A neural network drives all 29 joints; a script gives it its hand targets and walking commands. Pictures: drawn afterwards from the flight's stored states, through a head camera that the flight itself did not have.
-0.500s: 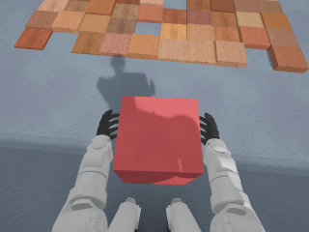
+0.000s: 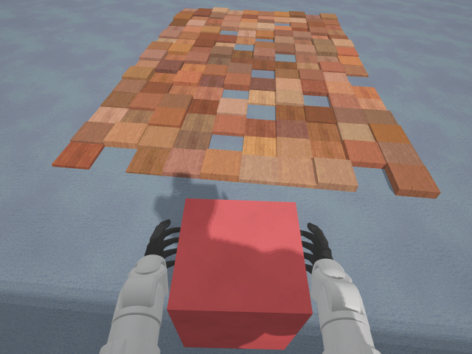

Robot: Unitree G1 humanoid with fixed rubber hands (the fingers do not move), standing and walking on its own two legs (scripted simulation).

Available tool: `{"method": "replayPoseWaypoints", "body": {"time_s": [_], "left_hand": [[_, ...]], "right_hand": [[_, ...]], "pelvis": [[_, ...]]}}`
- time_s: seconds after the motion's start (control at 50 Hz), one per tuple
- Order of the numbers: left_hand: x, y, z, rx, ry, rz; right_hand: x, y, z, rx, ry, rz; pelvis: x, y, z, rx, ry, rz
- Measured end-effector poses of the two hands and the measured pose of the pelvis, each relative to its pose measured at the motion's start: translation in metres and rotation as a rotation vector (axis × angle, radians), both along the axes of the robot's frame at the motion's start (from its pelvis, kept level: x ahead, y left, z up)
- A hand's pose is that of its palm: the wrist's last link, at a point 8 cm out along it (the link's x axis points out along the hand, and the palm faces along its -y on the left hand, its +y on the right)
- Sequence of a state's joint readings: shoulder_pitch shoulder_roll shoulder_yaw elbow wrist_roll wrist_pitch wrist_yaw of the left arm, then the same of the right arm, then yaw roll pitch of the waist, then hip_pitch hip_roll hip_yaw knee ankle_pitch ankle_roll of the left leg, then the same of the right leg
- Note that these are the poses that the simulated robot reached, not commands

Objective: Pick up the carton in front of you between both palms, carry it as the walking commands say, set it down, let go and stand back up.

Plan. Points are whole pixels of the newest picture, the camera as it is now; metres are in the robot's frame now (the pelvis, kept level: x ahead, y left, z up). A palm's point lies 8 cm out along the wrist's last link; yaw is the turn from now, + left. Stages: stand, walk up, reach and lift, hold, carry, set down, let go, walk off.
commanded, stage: reach and lift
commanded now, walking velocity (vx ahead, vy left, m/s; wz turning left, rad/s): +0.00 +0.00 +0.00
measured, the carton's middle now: (237, 277) +0.29 +0.00 -0.06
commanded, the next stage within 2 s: hold in 1.04 s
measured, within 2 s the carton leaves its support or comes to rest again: neither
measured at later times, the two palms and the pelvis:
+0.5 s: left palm (152, 257) +0.28 +0.15 +0.03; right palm (324, 261) +0.28 -0.15 +0.03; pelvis -0.02 +0.00 +0.01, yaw +0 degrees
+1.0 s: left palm (152, 252) +0.28 +0.15 +0.04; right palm (326, 256) +0.28 -0.15 +0.04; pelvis +0.00 +0.00 +0.01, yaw +0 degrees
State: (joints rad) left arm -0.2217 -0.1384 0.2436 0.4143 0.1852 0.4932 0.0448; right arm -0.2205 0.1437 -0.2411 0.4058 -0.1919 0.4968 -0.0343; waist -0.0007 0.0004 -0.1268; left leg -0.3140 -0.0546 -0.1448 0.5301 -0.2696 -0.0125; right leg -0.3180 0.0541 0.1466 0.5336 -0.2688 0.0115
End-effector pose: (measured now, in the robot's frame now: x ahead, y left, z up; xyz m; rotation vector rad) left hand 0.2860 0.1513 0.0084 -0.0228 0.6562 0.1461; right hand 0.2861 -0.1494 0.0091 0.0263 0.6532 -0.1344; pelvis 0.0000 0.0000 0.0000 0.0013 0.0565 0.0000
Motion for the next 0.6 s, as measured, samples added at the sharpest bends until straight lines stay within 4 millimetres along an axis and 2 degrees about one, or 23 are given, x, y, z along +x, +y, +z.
{"method": "replayPoseWaypoints", "body": {"time_s": [0.1, 0.34, 0.6], "left_hand": [[-0.006, 0.000, 0.017, 0.018, 0.008, -0.013], [-0.010, 0.000, 0.020, 0.021, 0.030, -0.021], [-0.005, 0.001, 0.026, 0.021, 0.021, -0.020]], "right_hand": [[-0.005, 0.000, 0.017, -0.020, 0.008, 0.019], [-0.010, -0.001, 0.020, -0.021, 0.030, 0.018], [-0.005, 0.000, 0.027, -0.024, 0.021, 0.021]], "pelvis": [[-0.004, 0.000, 0.005, 0.001, -0.072, 0.001], [-0.021, -0.001, 0.004, 0.001, -0.119, 0.002], [-0.013, 0.000, 0.007, 0.000, -0.122, 0.002]]}}
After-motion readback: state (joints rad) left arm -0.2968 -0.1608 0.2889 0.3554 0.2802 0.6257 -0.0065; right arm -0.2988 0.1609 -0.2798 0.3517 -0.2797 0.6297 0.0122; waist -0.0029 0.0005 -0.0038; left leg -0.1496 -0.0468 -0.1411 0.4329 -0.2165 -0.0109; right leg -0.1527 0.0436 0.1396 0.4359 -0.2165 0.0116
